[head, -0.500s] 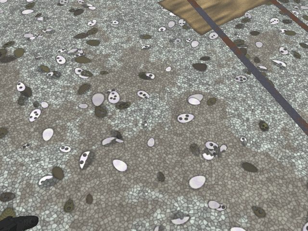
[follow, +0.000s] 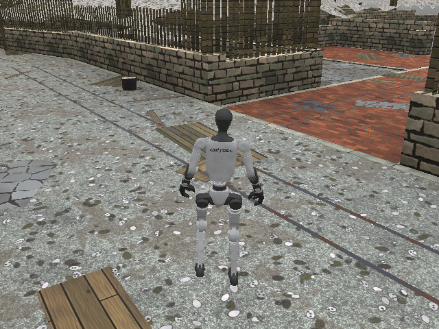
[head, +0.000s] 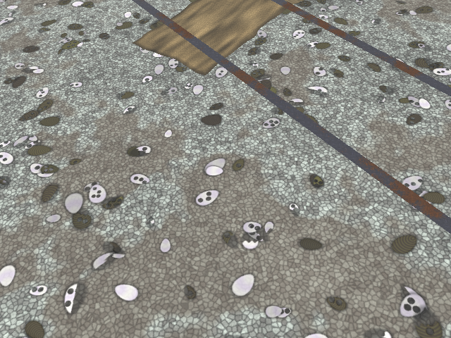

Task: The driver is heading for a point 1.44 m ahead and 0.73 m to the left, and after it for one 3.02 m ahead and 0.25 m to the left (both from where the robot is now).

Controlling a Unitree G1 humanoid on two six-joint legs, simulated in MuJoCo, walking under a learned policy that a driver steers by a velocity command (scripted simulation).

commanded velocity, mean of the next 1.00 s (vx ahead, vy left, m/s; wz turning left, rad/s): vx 0.56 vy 0.00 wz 0.69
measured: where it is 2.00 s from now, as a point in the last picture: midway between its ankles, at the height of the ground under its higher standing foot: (46, 204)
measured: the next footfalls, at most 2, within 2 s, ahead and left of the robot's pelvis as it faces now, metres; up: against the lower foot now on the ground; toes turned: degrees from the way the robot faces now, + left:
left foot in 0.34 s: +0.23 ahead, +0.17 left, +0.00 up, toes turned +14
right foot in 0.76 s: +0.67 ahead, +0.23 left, +0.00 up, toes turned +41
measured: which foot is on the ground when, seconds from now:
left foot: up 0.00-0.32, down 0.34-0.76, up 0.78-1.00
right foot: down 0.00-0.36, up 0.38-0.74, down 0.76-1.00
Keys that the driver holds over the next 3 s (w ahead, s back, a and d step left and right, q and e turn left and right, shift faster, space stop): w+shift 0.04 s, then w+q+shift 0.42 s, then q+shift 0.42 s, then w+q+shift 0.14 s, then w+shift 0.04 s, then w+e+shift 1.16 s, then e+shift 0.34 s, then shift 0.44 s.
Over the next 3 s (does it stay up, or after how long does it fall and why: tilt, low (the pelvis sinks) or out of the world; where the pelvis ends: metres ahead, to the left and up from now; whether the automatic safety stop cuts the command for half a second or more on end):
stays up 1.63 0.78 -0.02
